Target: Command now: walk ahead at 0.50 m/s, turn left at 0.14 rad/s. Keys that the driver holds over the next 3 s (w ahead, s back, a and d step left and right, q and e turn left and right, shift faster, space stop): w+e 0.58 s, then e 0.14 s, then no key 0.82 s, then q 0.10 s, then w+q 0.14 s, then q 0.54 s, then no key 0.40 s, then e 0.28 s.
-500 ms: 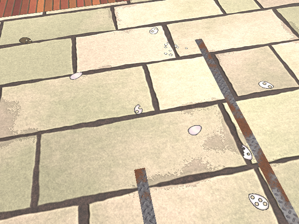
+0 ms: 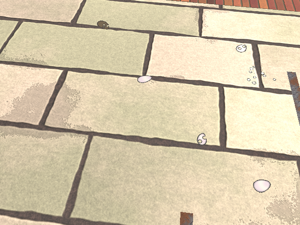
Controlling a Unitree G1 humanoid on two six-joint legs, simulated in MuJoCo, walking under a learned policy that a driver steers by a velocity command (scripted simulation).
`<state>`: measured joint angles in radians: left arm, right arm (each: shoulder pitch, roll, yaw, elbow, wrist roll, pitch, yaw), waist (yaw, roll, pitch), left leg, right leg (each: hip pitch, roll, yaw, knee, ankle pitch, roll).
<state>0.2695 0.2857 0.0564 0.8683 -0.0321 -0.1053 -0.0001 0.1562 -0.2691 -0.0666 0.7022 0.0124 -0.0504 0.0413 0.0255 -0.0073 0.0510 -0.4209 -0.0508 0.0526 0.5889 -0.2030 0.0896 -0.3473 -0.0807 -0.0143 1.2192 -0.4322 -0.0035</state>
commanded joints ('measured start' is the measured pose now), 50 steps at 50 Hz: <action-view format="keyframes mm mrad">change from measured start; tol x32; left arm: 1 -4 122 29 -66 8 -14 2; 50 36 131 31 -190 22 129 30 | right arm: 1 64 -76 -21 -37 -17 -27 -5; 50 7 -75 12 -48 -27 -17 -35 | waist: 1 -27 51 -138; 18 -107 48 38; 25 27 -264 -405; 50 -26 81 -244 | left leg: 1 336 283 -341 -325 246 174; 16 499 285 46 -433 441 54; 22 564 306 116 -47 1119 15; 24 202 203 137 495 627 -51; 25 -239 -38 -10 867 -345 -117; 26 -357 14 -195 905 -328 -81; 43 -1 39 -111 -75 227 -110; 47 552 467 -553 -116 1014 239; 50 351 366 -499 -206 338 165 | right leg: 1 -303 -95 85 7 135 -24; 19 -415 35 -30 -612 405 -68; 23 98 161 -88 -684 336 -174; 26 772 -242 800 -896 186 -431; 35 34 5 198 -908 947 -262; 45 160 49 296 -565 583 -100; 47 -125 191 197 -168 -251 11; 50 -200 97 175 -41 -184 73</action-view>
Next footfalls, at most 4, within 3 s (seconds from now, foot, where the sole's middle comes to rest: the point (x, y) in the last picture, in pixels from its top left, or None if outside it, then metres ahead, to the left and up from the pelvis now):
0.46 right None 0.41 -0.16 -0.76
0.90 left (168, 172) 0.69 -0.05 -0.76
1.20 right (212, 213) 0.50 -0.24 -0.76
2.42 right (206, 156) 0.78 -0.24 -0.76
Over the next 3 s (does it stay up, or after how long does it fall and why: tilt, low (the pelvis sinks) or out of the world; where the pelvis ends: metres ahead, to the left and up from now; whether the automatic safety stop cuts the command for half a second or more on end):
stays up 0.73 -0.12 0.00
